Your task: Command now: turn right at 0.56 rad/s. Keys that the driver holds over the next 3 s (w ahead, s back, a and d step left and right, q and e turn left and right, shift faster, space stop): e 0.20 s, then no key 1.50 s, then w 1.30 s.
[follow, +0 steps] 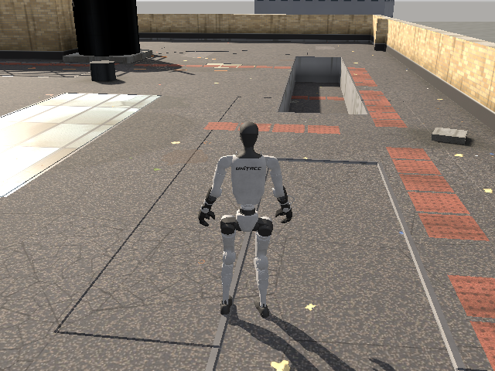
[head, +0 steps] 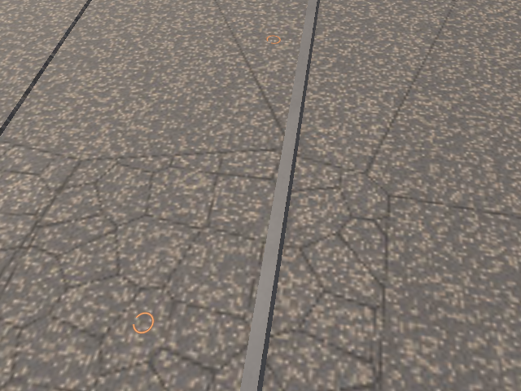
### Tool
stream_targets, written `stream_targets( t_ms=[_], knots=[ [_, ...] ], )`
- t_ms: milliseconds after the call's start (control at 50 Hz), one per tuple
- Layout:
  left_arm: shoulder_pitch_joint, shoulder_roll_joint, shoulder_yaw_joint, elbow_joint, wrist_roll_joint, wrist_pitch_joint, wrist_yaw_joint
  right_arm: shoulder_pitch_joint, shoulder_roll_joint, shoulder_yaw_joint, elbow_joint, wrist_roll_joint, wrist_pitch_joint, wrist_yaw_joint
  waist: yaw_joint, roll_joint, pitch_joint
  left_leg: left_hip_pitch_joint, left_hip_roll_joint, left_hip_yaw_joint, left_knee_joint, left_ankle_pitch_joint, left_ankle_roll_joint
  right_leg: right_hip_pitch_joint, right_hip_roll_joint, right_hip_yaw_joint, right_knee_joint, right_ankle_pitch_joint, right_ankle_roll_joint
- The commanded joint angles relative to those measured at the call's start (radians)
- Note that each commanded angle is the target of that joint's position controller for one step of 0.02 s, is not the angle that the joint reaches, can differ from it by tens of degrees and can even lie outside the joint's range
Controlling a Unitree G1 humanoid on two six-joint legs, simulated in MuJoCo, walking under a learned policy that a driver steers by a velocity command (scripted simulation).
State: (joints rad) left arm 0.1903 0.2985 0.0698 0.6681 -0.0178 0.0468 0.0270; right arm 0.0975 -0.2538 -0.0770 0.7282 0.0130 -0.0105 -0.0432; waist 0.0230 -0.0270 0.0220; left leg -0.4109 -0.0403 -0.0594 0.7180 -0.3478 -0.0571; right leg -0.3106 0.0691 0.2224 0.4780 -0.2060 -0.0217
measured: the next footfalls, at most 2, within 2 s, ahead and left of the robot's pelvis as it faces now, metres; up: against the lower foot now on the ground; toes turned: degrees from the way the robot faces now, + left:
left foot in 0.02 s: +0.05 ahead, +0.15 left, +0.03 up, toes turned -5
right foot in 0.38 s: -0.01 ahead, -0.14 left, +0.00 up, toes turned -10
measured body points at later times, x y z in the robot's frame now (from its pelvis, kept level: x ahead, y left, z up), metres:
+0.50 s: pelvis -0.03 -0.04 +0.00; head -0.01 -0.07 +0.44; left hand +0.18 +0.17 -0.09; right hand +0.02 -0.34 -0.13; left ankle -0.01 +0.13 -0.67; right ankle -0.05 -0.13 -0.74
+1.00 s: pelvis -0.03 -0.05 +0.01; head -0.02 -0.06 +0.46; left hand +0.13 +0.18 -0.11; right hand -0.01 -0.32 -0.13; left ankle +0.00 +0.13 -0.71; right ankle -0.05 -0.13 -0.74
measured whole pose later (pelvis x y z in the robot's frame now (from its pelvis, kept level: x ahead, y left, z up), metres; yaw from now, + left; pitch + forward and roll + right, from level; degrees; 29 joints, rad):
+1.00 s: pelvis -0.03 -0.05 +0.01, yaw -14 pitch -1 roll +4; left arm 0.21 0.24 0.06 0.85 0.01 0.03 0.01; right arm 0.15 -0.22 -0.07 0.97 -0.01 -0.02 -0.06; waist -0.01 -0.05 0.04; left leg -0.21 0.03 -0.01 0.54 -0.31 -0.09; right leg -0.15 0.00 0.07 0.36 -0.19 -0.04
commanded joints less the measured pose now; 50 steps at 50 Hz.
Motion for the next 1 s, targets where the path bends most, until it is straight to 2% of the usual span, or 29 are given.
stream_targets(
  t_ms=[20, 40, 60, 80, 100, 120, 140, 180, 240, 300, 340, 360, 380, 400, 420, 440, 460, 480, 500, 560, 640, 680, 700, 720, 740, 760, 780, 820, 1000],
  knots=[
    [-0.016, 0.115, 0.036, -0.088, -0.007, -0.006, 0.009, 0.116, -0.172, -0.055, -0.041, -0.009, -0.023, 0.013, -0.050, -0.086, -0.155, 0.253, 0.124, -0.094, -0.285, 0.255, 0.083, 0.009, -0.146, 0.195, 0.019, 0.159, -0.079],
    [0.012, 0.075, 0.028, -0.128, -0.007, -0.013, 0.006, 0.132, -0.277, -0.081, -0.022, -0.035, -0.009, 0.013, 0.008, 0.291, -0.147, 0.334, 0.359, -0.384, -0.338, 0.480, 0.265, -0.228, 0.055, -0.020, 0.226, -0.274, -0.002],
    [0.002, 0.142, 0.049, -0.113, 0.013, -0.026, -0.002, 0.104, -0.207, -0.065, -0.059, -0.062, -0.018, 0.012, -0.034, 0.321, -0.162, 0.283, 0.486, -0.518, -0.352, 0.549, 0.396, -0.289, 0.026, -0.035, 0.533, -0.494, 0.057],
    [0.006, 0.185, 0.071, -0.093, 0.003, -0.026, -0.013, 0.052, -0.151, -0.049, -0.084, -0.056, -0.022, 0.004, -0.022, 0.212, -0.138, 0.232, 0.437, -0.411, -0.353, 0.509, 0.375, -0.281, 0.000, -0.019, 0.669, -0.421, 0.066],
    [0.023, 0.174, 0.073, -0.073, -0.003, -0.013, -0.011, -0.003, -0.132, -0.043, -0.088, -0.035, -0.018, -0.002, 0.011, 0.175, -0.103, 0.210, 0.371, -0.296, -0.345, 0.458, 0.312, -0.279, -0.017, -0.053, 0.716, -0.353, 0.076],
    [0.035, 0.162, 0.071, -0.064, 0.002, -0.001, -0.008, -0.031, -0.118, -0.039, -0.092, -0.012, -0.015, -0.006, 0.014, 0.160, -0.077, 0.208, 0.337, -0.225, -0.347, 0.429, 0.278, -0.291, -0.034, -0.073, 0.735, -0.291, 0.087],
    [0.028, 0.133, 0.062, -0.064, 0.001, 0.008, -0.009, -0.031, -0.117, -0.035, -0.091, -0.007, -0.011, -0.012, 0.010, 0.146, -0.063, 0.202, 0.311, -0.163, -0.347, 0.436, 0.264, -0.286, -0.044, -0.099, 0.735, -0.246, 0.094],
    [-0.014, 0.083, 0.043, -0.092, -0.009, 0.012, -0.018, 0.004, -0.128, -0.037, -0.080, -0.011, 0.000, -0.021, -0.015, 0.159, -0.054, 0.230, 0.270, -0.071, -0.351, 0.422, 0.251, -0.277, -0.049, -0.165, 0.610, -0.184, 0.102],
    [-0.071, 0.047, 0.022, -0.133, -0.004, 0.009, -0.040, 0.045, -0.178, -0.051, -0.067, -0.010, 0.009, -0.023, -0.056, 0.213, -0.099, 0.261, 0.292, -0.033, -0.326, 0.422, 0.257, -0.166, -0.083, -0.182, 0.361, -0.194, 0.100],
    [-0.034, 0.074, 0.029, -0.124, -0.007, 0.010, -0.059, 0.044, -0.212, -0.058, -0.064, 0.005, 0.010, -0.012, -0.054, 0.226, -0.117, 0.231, 0.321, -0.047, -0.286, 0.389, 0.253, -0.036, -0.078, -0.204, 0.168, -0.138, 0.073],
    [0.050, 0.068, 0.035, -0.086, -0.002, 0.012, -0.062, 0.016, -0.193, -0.045, -0.061, 0.019, 0.012, -0.007, -0.011, 0.184, -0.106, 0.150, 0.302, -0.018, -0.196, 0.326, 0.212, 0.118, -0.052, -0.247, -0.071, 0.048, 0.026],
    [0.079, 0.061, 0.036, -0.067, 0.001, 0.014, -0.056, 0.043, -0.156, -0.030, -0.044, 0.011, 0.009, -0.002, -0.008, 0.138, -0.106, 0.092, 0.273, 0.015, -0.127, 0.272, 0.167, 0.210, -0.030, -0.260, -0.142, 0.103, 0.006],
    [0.088, 0.093, 0.041, -0.073, 0.003, 0.010, -0.046, 0.086, -0.094, -0.009, -0.031, -0.024, 0.007, 0.010, -0.025, -0.003, -0.120, -0.039, 0.209, 0.091, 0.053, 0.076, 0.089, 0.338, -0.120, -0.142, -0.126, 0.263, -0.014],
    [0.057, 0.157, 0.037, -0.122, 0.021, 0.001, -0.029, 0.099, -0.025, 0.018, -0.044, -0.069, 0.009, 0.024, -0.057, -0.265, -0.125, -0.240, 0.136, 0.149, 0.361, -0.381, -0.002, 0.389, -0.366, 0.112, -0.056, 0.738, -0.085],
    [0.047, 0.171, 0.033, -0.133, 0.060, -0.020, -0.040, 0.100, -0.115, -0.009, -0.058, -0.025, 0.009, 0.014, -0.024, -0.226, -0.171, -0.170, 0.134, 0.048, 0.403, -0.332, -0.018, 0.205, -0.461, 0.157, -0.098, 0.647, -0.256],
    [0.003, 0.161, 0.036, -0.121, 0.061, -0.034, -0.048, 0.055, -0.170, -0.023, -0.060, -0.002, 0.018, -0.002, -0.015, -0.174, -0.095, -0.186, 0.137, 0.044, 0.438, -0.277, -0.022, 0.142, -0.396, 0.148, -0.153, 0.398, -0.259],
    [-0.032, 0.145, 0.032, -0.107, 0.056, -0.040, -0.044, 0.038, -0.182, -0.034, -0.047, -0.003, 0.024, -0.011, -0.014, -0.123, -0.051, -0.201, 0.140, 0.007, 0.455, -0.180, -0.018, 0.115, -0.344, 0.112, -0.179, 0.209, -0.217],
    [-0.055, 0.121, 0.020, -0.099, 0.051, -0.044, -0.037, 0.048, -0.163, -0.033, -0.022, -0.010, 0.032, -0.020, -0.026, -0.111, -0.043, -0.202, 0.144, -0.006, 0.465, -0.124, -0.015, 0.101, -0.315, 0.096, -0.185, 0.133, -0.185],
    [-0.086, 0.093, 0.006, -0.095, 0.041, -0.050, -0.031, 0.076, -0.153, -0.033, -0.014, -0.015, 0.036, -0.023, -0.046, -0.126, -0.031, -0.181, 0.143, -0.020, 0.450, -0.063, -0.022, 0.081, -0.300, 0.073, -0.189, 0.172, -0.176],
    [-0.071, 0.028, -0.014, -0.065, 0.040, -0.064, -0.016, 0.108, -0.119, -0.024, 0.011, -0.015, 0.024, -0.015, -0.049, -0.116, -0.082, -0.124, 0.147, -0.027, 0.371, -0.009, -0.028, 0.146, -0.279, 0.026, -0.163, 0.299, -0.171],
    [-0.054, 0.045, -0.008, -0.031, 0.038, -0.058, -0.013, 0.063, -0.090, -0.003, 0.011, -0.018, 0.013, -0.004, -0.015, -0.101, -0.097, 0.001, 0.143, 0.003, 0.088, -0.069, -0.038, 0.195, -0.272, 0.018, -0.125, 0.396, -0.177],
    [-0.054, 0.041, -0.009, -0.014, 0.036, -0.052, -0.017, 0.088, -0.099, -0.002, 0.029, -0.011, 0.012, 0.000, -0.019, -0.109, -0.086, 0.068, 0.128, 0.019, -0.035, -0.054, -0.038, 0.184, -0.272, 0.038, -0.121, 0.379, -0.182],
    [-0.059, 0.033, -0.012, -0.003, 0.030, -0.050, -0.019, 0.113, -0.096, 0.001, 0.043, -0.011, 0.010, 0.002, -0.040, -0.097, -0.074, 0.121, 0.125, 0.023, -0.154, 0.051, -0.032, 0.167, -0.258, 0.035, -0.117, 0.350, -0.164],
    [-0.040, 0.028, -0.013, 0.009, 0.025, -0.052, -0.023, 0.131, -0.111, 0.000, 0.058, -0.021, 0.005, 0.005, -0.046, -0.044, -0.065, 0.193, 0.130, 0.008, -0.249, 0.237, -0.018, 0.137, -0.230, 0.022, -0.122, 0.302, -0.126],
    [0.001, 0.031, -0.007, 0.007, 0.021, -0.049, -0.024, 0.098, -0.167, -0.016, 0.089, -0.023, 0.000, 0.007, 0.006, 0.094, -0.054, 0.175, 0.126, -0.011, -0.205, 0.277, -0.004, 0.142, -0.167, -0.035, -0.141, 0.232, -0.068],
    [-0.017, 0.047, -0.005, 0.024, 0.024, -0.050, -0.024, 0.085, -0.125, -0.013, 0.099, -0.024, -0.005, 0.010, -0.024, 0.097, -0.058, 0.174, 0.114, -0.008, -0.221, 0.266, -0.007, 0.181, -0.149, -0.066, -0.118, 0.197, -0.039],
    [-0.028, 0.047, -0.001, 0.029, 0.021, -0.048, -0.022, 0.084, -0.093, -0.006, 0.114, -0.026, -0.006, 0.008, -0.026, 0.079, -0.066, 0.178, 0.114, -0.007, -0.233, 0.254, -0.012, 0.195, -0.147, -0.073, -0.123, 0.190, -0.026],
    [-0.023, 0.031, -0.001, 0.051, 0.023, -0.035, -0.016, 0.066, -0.082, -0.004, 0.131, -0.020, -0.010, 0.004, -0.031, 0.029, -0.049, 0.173, 0.110, -0.005, -0.248, 0.209, -0.014, 0.209, -0.150, -0.070, -0.137, 0.221, -0.019],
    [0.021, 0.038, 0.009, 0.153, 0.024, -0.032, -0.018, 0.036, -0.075, -0.012, 0.223, -0.018, -0.017, -0.023, -0.037, -0.035, -0.010, 0.160, 0.097, 0.013, -0.249, 0.159, -0.006, 0.197, -0.159, -0.047, -0.189, 0.125, -0.018]
  ],
)
Over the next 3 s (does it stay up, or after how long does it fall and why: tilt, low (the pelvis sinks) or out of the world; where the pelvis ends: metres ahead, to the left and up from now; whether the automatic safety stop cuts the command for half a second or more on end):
stays up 0.54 -0.12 0.00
